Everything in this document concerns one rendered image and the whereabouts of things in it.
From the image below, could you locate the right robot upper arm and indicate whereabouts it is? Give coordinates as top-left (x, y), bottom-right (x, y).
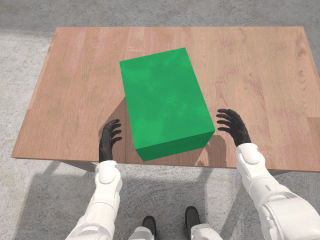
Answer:
top-left (258, 197), bottom-right (320, 240)

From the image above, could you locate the robot right hand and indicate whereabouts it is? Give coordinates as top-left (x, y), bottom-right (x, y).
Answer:
top-left (216, 109), bottom-right (252, 147)

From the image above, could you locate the right robot forearm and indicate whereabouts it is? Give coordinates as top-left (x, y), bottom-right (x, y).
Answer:
top-left (235, 143), bottom-right (320, 221)

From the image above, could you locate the table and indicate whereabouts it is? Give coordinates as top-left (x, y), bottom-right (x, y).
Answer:
top-left (10, 26), bottom-right (320, 176)

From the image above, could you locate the robot left hand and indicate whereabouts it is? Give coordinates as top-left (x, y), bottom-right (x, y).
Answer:
top-left (99, 119), bottom-right (122, 163)

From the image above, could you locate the left robot forearm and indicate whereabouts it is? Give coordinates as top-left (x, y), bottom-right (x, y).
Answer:
top-left (65, 160), bottom-right (123, 240)

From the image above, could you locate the robot right foot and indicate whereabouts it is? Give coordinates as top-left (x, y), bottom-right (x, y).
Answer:
top-left (185, 206), bottom-right (200, 240)

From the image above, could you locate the carton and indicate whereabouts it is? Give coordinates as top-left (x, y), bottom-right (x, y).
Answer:
top-left (119, 47), bottom-right (216, 162)

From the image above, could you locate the robot right shin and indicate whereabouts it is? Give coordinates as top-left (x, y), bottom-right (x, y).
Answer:
top-left (191, 223), bottom-right (211, 233)

